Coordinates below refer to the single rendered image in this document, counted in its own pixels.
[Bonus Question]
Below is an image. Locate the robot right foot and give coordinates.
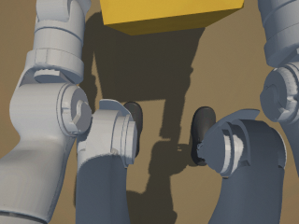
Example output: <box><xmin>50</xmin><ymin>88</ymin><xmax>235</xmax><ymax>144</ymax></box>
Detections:
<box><xmin>191</xmin><ymin>106</ymin><xmax>216</xmax><ymax>166</ymax></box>

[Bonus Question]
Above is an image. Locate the carton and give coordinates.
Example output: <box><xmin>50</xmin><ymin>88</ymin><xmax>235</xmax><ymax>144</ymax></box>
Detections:
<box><xmin>100</xmin><ymin>0</ymin><xmax>245</xmax><ymax>35</ymax></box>

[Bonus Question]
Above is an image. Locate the robot right upper arm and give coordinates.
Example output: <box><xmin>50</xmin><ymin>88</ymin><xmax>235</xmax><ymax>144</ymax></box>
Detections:
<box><xmin>260</xmin><ymin>62</ymin><xmax>299</xmax><ymax>177</ymax></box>

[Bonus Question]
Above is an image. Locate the robot left forearm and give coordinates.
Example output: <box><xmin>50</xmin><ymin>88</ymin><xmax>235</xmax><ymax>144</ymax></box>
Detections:
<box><xmin>9</xmin><ymin>0</ymin><xmax>92</xmax><ymax>125</ymax></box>

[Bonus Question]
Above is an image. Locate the robot left upper arm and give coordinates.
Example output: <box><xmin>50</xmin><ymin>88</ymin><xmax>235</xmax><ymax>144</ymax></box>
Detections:
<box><xmin>0</xmin><ymin>82</ymin><xmax>92</xmax><ymax>224</ymax></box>

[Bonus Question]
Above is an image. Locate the left robot shin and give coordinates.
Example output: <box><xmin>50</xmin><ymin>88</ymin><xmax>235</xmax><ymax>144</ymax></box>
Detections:
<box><xmin>76</xmin><ymin>99</ymin><xmax>134</xmax><ymax>153</ymax></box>

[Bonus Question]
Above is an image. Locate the robot right forearm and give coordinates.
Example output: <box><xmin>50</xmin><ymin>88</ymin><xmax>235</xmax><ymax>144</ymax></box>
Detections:
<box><xmin>257</xmin><ymin>0</ymin><xmax>299</xmax><ymax>68</ymax></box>

